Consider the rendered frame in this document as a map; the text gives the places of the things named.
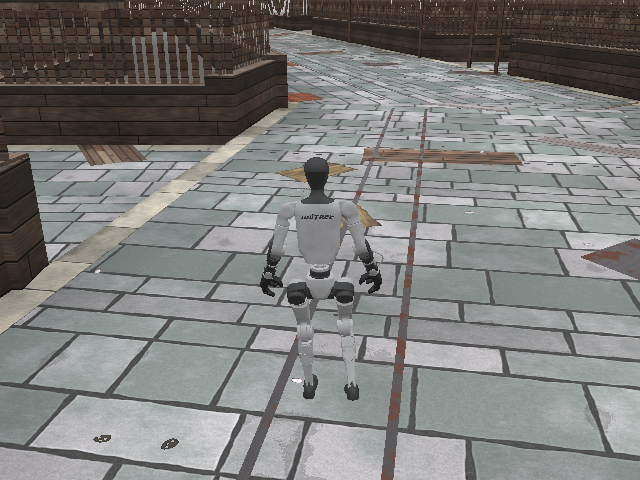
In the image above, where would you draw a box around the left robot hand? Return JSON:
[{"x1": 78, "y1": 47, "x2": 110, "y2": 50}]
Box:
[{"x1": 260, "y1": 274, "x2": 283, "y2": 297}]

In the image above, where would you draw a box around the left robot forearm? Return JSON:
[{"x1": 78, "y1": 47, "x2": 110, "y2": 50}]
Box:
[{"x1": 262, "y1": 241, "x2": 281, "y2": 279}]

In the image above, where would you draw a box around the robot torso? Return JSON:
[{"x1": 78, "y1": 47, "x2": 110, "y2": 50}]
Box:
[{"x1": 295, "y1": 195, "x2": 342, "y2": 300}]

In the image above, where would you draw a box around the robot head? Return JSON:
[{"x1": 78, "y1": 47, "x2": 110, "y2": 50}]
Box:
[{"x1": 301, "y1": 157, "x2": 335, "y2": 204}]

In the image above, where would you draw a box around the right robot forearm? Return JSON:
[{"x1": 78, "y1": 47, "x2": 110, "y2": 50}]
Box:
[{"x1": 358, "y1": 239, "x2": 379, "y2": 276}]

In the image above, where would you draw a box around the right robot hand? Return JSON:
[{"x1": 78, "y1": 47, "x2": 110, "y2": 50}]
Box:
[{"x1": 359, "y1": 270, "x2": 382, "y2": 294}]

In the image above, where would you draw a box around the robot left upper arm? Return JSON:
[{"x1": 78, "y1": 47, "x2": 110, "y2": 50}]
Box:
[{"x1": 270, "y1": 201, "x2": 297, "y2": 256}]

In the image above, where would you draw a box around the robot right upper arm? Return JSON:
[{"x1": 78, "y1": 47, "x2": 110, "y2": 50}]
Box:
[{"x1": 338, "y1": 200, "x2": 368, "y2": 255}]

